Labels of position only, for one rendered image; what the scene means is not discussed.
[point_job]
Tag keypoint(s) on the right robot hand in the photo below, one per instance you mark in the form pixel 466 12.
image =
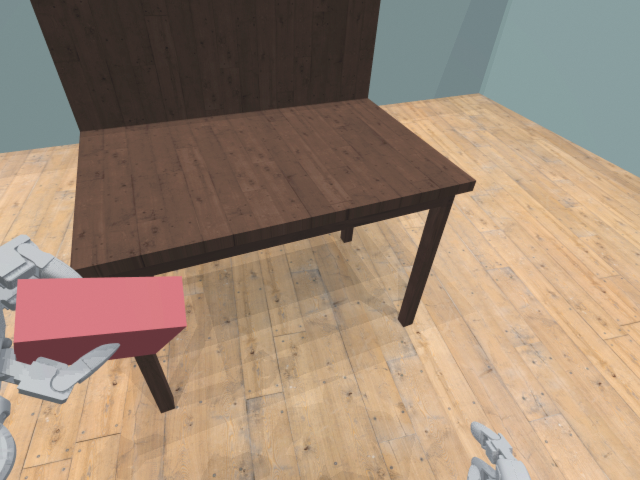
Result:
pixel 499 452

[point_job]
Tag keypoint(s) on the table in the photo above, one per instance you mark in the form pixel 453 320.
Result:
pixel 215 128

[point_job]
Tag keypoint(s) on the left robot hand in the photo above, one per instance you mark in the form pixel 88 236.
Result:
pixel 44 379

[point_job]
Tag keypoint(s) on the sponge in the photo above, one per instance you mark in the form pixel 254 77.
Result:
pixel 63 319

